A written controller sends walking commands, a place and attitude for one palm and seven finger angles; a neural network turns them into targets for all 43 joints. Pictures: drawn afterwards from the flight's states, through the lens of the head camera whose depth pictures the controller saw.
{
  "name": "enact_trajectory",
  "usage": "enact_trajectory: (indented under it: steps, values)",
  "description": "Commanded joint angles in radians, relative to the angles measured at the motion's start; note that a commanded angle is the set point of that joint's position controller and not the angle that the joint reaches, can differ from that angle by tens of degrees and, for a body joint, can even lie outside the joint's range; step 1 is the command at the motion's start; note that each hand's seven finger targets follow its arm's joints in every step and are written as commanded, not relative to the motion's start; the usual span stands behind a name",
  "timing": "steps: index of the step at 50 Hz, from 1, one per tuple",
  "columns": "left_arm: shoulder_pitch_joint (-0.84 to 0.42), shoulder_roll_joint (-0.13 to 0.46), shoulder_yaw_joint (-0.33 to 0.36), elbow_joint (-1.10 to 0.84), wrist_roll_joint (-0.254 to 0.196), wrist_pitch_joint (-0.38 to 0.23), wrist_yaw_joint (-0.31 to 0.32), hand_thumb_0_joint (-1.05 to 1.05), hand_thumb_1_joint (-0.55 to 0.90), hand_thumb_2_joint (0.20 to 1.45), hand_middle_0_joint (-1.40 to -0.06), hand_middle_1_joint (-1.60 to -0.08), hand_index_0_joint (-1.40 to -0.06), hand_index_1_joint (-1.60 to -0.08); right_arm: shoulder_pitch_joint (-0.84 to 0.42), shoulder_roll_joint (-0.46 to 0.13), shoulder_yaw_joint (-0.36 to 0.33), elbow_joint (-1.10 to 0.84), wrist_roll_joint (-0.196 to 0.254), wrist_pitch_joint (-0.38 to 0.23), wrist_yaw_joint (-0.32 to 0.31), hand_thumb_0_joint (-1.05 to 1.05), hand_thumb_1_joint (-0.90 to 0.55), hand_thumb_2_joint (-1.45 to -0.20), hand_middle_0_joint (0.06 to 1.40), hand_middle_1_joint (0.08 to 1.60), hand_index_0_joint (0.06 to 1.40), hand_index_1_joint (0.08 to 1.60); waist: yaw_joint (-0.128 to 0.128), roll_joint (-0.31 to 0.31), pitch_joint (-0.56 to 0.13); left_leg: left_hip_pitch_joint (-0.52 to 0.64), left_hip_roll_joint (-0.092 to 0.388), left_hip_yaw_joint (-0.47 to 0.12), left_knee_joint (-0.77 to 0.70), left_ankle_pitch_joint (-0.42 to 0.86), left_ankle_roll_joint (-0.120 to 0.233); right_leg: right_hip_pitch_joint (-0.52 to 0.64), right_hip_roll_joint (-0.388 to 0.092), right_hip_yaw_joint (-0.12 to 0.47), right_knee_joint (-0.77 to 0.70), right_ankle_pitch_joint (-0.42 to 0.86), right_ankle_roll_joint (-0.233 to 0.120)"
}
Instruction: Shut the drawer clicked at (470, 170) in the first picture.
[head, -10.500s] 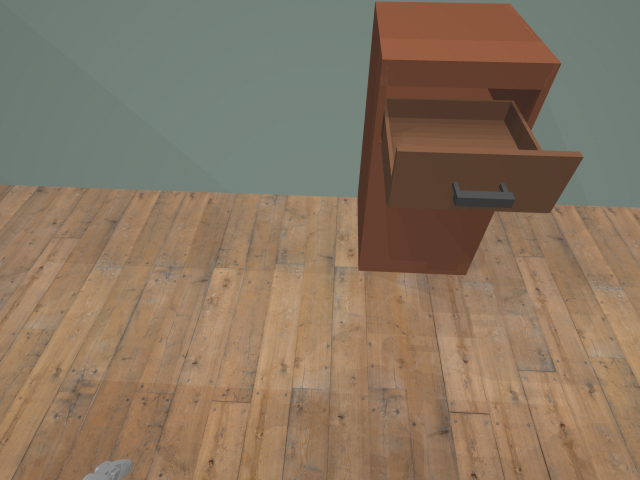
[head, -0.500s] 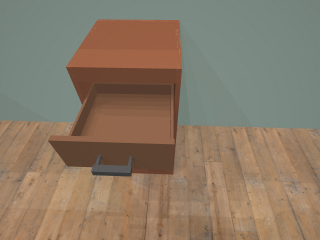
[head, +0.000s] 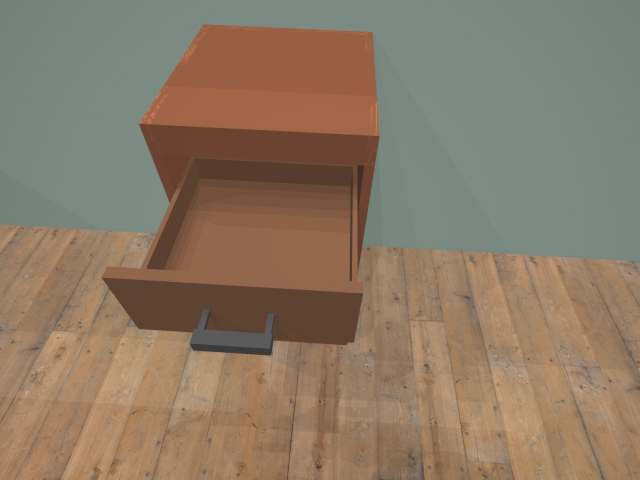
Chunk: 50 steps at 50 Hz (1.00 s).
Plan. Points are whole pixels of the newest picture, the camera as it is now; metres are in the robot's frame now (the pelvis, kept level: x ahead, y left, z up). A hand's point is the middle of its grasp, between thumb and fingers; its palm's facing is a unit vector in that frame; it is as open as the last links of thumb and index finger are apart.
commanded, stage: raise the hand and make a fist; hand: left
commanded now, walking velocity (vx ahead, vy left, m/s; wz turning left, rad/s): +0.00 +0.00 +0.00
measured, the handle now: (235, 329) +0.34 +0.16 -0.08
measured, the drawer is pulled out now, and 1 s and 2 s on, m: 0.28 0.28 0.28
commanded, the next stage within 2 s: bring the fist close to the handle in 1.84 s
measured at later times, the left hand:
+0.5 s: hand out of the picture +0.11 +0.15 -0.03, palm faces +0.16 -0.98 -0.09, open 5.2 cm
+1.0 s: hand (215, 469) +0.14 +0.13 -0.02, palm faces -0.06 -1.00 +0.01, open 3.2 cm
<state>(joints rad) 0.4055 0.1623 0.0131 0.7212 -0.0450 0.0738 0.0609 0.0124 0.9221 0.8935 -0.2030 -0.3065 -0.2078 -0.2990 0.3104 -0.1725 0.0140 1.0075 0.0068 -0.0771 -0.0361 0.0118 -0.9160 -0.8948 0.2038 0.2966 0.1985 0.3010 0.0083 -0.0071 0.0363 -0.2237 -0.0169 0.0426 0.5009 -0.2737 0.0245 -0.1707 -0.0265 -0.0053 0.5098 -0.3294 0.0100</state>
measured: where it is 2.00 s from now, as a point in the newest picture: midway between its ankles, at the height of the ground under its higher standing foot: outside the picture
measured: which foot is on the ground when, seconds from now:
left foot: down 0.00-1.00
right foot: down 0.00-1.00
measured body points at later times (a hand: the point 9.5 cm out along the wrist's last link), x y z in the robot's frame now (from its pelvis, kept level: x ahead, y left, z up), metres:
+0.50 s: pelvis -0.06 -0.05 -0.10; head -0.01 -0.04 +0.35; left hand +0.09 +0.20 -0.03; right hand +0.20 -0.27 -0.13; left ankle +0.00 +0.10 -0.74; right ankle -0.04 -0.13 -0.74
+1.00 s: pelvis -0.03 -0.01 -0.07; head +0.03 -0.01 +0.37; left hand +0.14 +0.19 -0.02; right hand +0.14 -0.27 -0.15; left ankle +0.00 +0.10 -0.74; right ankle -0.04 -0.12 -0.74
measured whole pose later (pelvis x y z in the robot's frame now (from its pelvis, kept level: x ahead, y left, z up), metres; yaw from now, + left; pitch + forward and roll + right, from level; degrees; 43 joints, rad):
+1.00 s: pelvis -0.03 -0.01 -0.07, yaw +1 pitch +14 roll -1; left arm 0.59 0.16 0.01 -0.15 -0.22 -0.44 -0.24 0.01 0.90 0.90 -1.08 -1.27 -1.09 -1.26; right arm 0.23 -0.26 -0.06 0.56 0.03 -0.23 -0.05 0.02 -0.90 -0.90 0.20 0.30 0.20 0.30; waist -0.01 0.03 -0.11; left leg -0.85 0.02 -0.01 1.08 -0.47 0.01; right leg -0.76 -0.01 -0.07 1.07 -0.54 -0.01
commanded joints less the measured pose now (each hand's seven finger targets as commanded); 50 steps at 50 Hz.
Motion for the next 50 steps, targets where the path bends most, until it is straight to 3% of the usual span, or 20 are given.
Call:
enact_trajectory:
  steps: [1, 2, 4, 8, 9, 11, 12, 15, 19, 21, 24, 26, 28, 30, 33, 35, 38, 42, 45, 50]
  values:
    - [0.100, -0.094, -0.110, -0.649, -0.071, -0.105, 0.081, 0.000, 0.900, 0.900, -0.280, -0.387, -0.280, -0.387, -0.059, -0.131, -0.045, -0.192, 0.032, -0.249, -0.035, 0.000, -0.900, -0.900, 0.200, 0.300, 0.200, 0.300, -0.052, 0.146, -0.222, 0.212, 0.092, -0.090, -0.068, 0.558, -0.029, -0.220, 0.016, -0.074, 0.097, 0.034, -0.023]
    - [-0.062, -0.084, -0.113, -0.837, -0.106, -0.133, 0.058, 0.000, 0.900, 0.900, -0.300, -0.408, -0.300, -0.408, -0.076, -0.176, -0.055, -0.271, 0.031, -0.252, -0.027, 0.000, -0.900, -0.900, 0.200, 0.300, 0.200, 0.300, -0.056, 0.106, -0.123, 0.103, 0.084, -0.109, -0.047, 0.443, -0.027, -0.216, 0.007, -0.088, 0.076, 0.062, -0.020]
    - [-0.005, -0.009, -0.027, -0.776, -0.083, -0.222, 0.024, 0.000, 0.900, 0.900, -0.340, -0.452, -0.340, -0.452, -0.106, -0.195, -0.077, -0.328, 0.005, -0.266, -0.025, 0.000, -0.900, -0.900, 0.200, 0.300, 0.200, 0.300, -0.067, -0.041, -0.045, -0.068, 0.039, -0.094, 0.049, 0.188, -0.012, -0.277, 0.020, -0.114, 0.027, 0.088, -0.024]
    - [0.359, -0.057, 0.040, -0.575, -0.140, -0.453, -0.162, 0.000, 0.900, 0.900, -0.420, -0.538, -0.420, -0.538, -0.194, -0.178, -0.102, -0.446, -0.005, -0.234, 0.010, 0.000, -0.900, -0.900, 0.200, 0.300, 0.200, 0.300, 0.033, -0.341, -0.090, -0.346, 0.015, -0.045, 0.219, 0.100, -0.026, -0.379, 0.037, -0.115, 0.203, 0.122, -0.021]
    - [0.381, -0.043, 0.058, -0.596, -0.155, -0.523, -0.221, 0.000, 0.900, 0.900, -0.440, -0.560, -0.440, -0.560, -0.214, -0.178, -0.110, -0.476, -0.005, -0.233, 0.022, 0.000, -0.900, -0.900, 0.200, 0.300, 0.200, 0.300, 0.048, -0.315, -0.123, -0.392, 0.008, -0.031, 0.258, 0.080, -0.031, -0.392, 0.033, -0.100, 0.245, 0.134, -0.022]
    - [0.377, 0.036, 0.137, -0.608, -0.170, -0.642, -0.323, 0.000, 0.900, 0.900, -0.480, -0.603, -0.480, -0.603, -0.237, -0.181, -0.121, -0.525, -0.003, -0.224, 0.051, 0.000, -0.900, -0.900, 0.200, 0.300, 0.200, 0.300, 0.064, -0.133, -0.182, -0.424, -0.006, -0.012, 0.330, 0.078, -0.042, -0.389, 0.016, -0.064, 0.320, 0.191, -0.036]
    - [0.350, 0.100, 0.200, -0.604, -0.163, -0.668, -0.341, 0.000, 0.900, 0.900, -0.500, -0.625, -0.500, -0.625, -0.252, -0.175, -0.127, -0.548, 0.003, -0.214, 0.051, 0.000, -0.900, -0.900, 0.200, 0.300, 0.200, 0.300, 0.069, -0.071, -0.206, -0.458, -0.009, 0.002, 0.369, 0.067, -0.039, -0.411, 0.014, -0.050, 0.354, 0.172, -0.042]
    - [0.177, 0.154, 0.214, -0.820, -0.162, -0.677, -0.324, 0.000, 0.900, 0.900, -0.560, -0.690, -0.560, -0.690, -0.266, -0.162, -0.116, -0.621, 0.007, -0.184, 0.036, 0.000, -0.900, -0.900, 0.200, 0.300, 0.200, 0.300, 0.064, 0.069, -0.269, -0.521, -0.015, 0.017, 0.435, -0.033, -0.021, -0.479, 0.011, 0.009, 0.388, 0.009, -0.043]
    - [-0.043, 0.146, 0.190, -1.119, -0.198, -0.759, -0.254, 0.000, 0.900, 0.900, -0.640, -0.777, -0.640, -0.777, -0.198, -0.133, -0.102, -0.642, 0.006, -0.192, 0.005, 0.000, -0.900, -0.900, 0.200, 0.300, 0.200, 0.300, -0.009, 0.156, -0.387, -0.503, 0.007, -0.021, 0.531, -0.072, 0.005, -0.553, 0.015, 0.075, 0.381, -0.123, -0.041]
    - [-0.141, 0.145, 0.139, -1.180, -0.203, -0.797, -0.263, 0.000, 0.900, 0.900, -0.680, -0.820, -0.680, -0.820, -0.171, -0.140, -0.092, -0.621, 0.008, -0.203, -0.013, 0.000, -0.900, -0.900, 0.200, 0.300, 0.200, 0.300, -0.065, 0.113, -0.366, -0.540, 0.018, -0.034, 0.586, -0.120, 0.011, -0.618, 0.019, 0.114, 0.350, -0.223, -0.035]
    - [-0.138, 0.132, 0.063, -1.073, -0.229, -0.782, -0.353, 0.000, 0.900, 0.900, -0.740, -0.885, -0.740, -0.885, -0.162, -0.168, -0.070, -0.590, 0.021, -0.241, -0.034, 0.000, -0.900, -0.900, 0.200, 0.300, 0.200, 0.300, -0.105, 0.052, -0.284, -0.596, 0.032, -0.053, 0.610, -0.165, 0.018, -0.639, 0.016, 0.131, 0.313, -0.278, -0.023]
    - [-0.128, 0.146, 0.050, -0.938, -0.231, -0.684, -0.414, 0.000, 0.900, 0.900, -0.780, -0.928, -0.780, -0.928, -0.158, -0.182, -0.058, -0.581, 0.034, -0.240, -0.043, 0.000, -0.900, -0.900, 0.200, 0.300, 0.200, 0.300, -0.112, -0.001, -0.241, -0.637, 0.032, -0.062, 0.609, -0.189, 0.020, -0.626, 0.005, 0.155, 0.275, -0.307, -0.008]
    - [-0.089, 0.188, 0.094, -0.840, -0.235, -0.548, -0.456, 0.000, 0.900, 0.900, -0.820, -0.972, -0.820, -0.972, -0.167, -0.191, -0.055, -0.599, 0.047, -0.225, -0.055, 0.000, -0.900, -0.900, 0.200, 0.300, 0.200, 0.300, -0.081, -0.042, -0.245, -0.665, 0.025, -0.063, 0.584, -0.196, 0.021, -0.564, -0.014, 0.183, 0.239, -0.331, 0.007]
    - [-0.009, 0.248, 0.202, -0.770, -0.243, -0.407, -0.454, 0.000, 0.900, 0.900, -0.860, -1.015, -0.860, -1.015, -0.198, -0.189, -0.058, -0.621, 0.055, -0.199, -0.060, 0.000, -0.900, -0.900, 0.200, 0.300, 0.200, 0.300, -0.014, -0.076, -0.288, -0.649, 0.012, -0.064, 0.546, -0.161, 0.020, -0.458, -0.030, 0.192, 0.222, -0.286, 0.018]
    - [0.073, 0.210, 0.291, -0.915, -0.295, -0.317, -0.370, 0.000, 0.900, 0.900, -0.920, -1.080, -0.920, -1.080, -0.211, -0.148, -0.061, -0.656, 0.049, -0.162, -0.059, 0.000, -0.900, -0.900, 0.200, 0.300, 0.200, 0.300, 0.042, -0.097, -0.394, -0.579, 0.000, -0.063, 0.486, -0.053, 0.009, -0.300, -0.052, 0.159, 0.246, -0.039, 0.040]
    - [0.139, 0.209, 0.354, -0.963, -0.302, -0.351, -0.285, 0.000, 0.900, 0.900, -0.960, -1.123, -0.960, -1.123, -0.216, -0.124, -0.070, -0.633, 0.042, -0.155, -0.050, 0.000, -0.900, -0.900, 0.200, 0.300, 0.200, 0.300, 0.068, -0.093, -0.415, -0.544, 0.009, -0.069, 0.460, 0.014, -0.003, -0.255, -0.040, 0.111, 0.293, 0.144, 0.036]
    - [0.191, 0.137, 0.267, -1.036, -0.248, -0.467, -0.227, 0.000, 0.900, 0.900, -1.020, -1.188, -1.020, -1.188, -0.172, -0.106, -0.087, -0.608, 0.030, -0.166, -0.028, 0.000, -0.900, -0.900, 0.200, 0.300, 0.200, 0.300, 0.047, -0.051, -0.375, -0.489, 0.013, -0.051, 0.429, 0.104, -0.005, -0.312, -0.011, 0.031, 0.358, 0.318, 0.015]
    - [0.161, 0.053, 0.072, -1.002, -0.185, -0.582, -0.269, 0.000, 0.900, 0.900, -1.100, -1.275, -1.100, -1.275, -0.152, -0.142, -0.092, -0.591, 0.017, -0.194, -0.007, 0.000, -0.900, -0.900, 0.200, 0.300, 0.200, 0.300, -0.044, -0.035, -0.274, -0.483, 0.021, -0.059, 0.457, 0.056, 0.008, -0.492, 0.005, -0.002, 0.365, 0.177, 0.011]
    - [0.147, 0.042, 0.007, -1.046, -0.194, -0.609, -0.323, 0.000, 0.900, 0.900, -1.160, -1.340, -1.160, -1.340, -0.146, -0.169, -0.090, -0.605, 0.023, -0.221, -0.012, 0.000, -0.900, -0.900, 0.200, 0.300, 0.200, 0.300, -0.062, -0.022, -0.293, -0.465, 0.021, -0.070, 0.466, 0.020, 0.017, -0.528, 0.014, -0.005, 0.359, 0.061, -0.005]
    - [0.152, 0.154, 0.108, -1.216, -0.170, -0.599, -0.243, 0.000, 0.900, 0.900, -1.260, -1.448, -1.260, -1.448, -0.135, -0.168, -0.093, -0.632, 0.018, -0.211, -0.021, 0.000, -0.900, -0.900, 0.200, 0.300, 0.200, 0.300, -0.007, 0.079, -0.436, -0.358, 0.029, -0.078, 0.431, 0.074, 0.012, -0.510, 0.031, -0.054, 0.410, 0.047, -0.030]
